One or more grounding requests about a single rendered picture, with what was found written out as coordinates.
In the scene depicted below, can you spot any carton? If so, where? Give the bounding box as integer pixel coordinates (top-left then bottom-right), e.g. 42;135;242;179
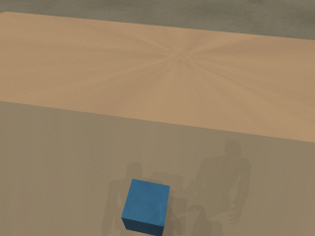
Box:
121;179;170;236

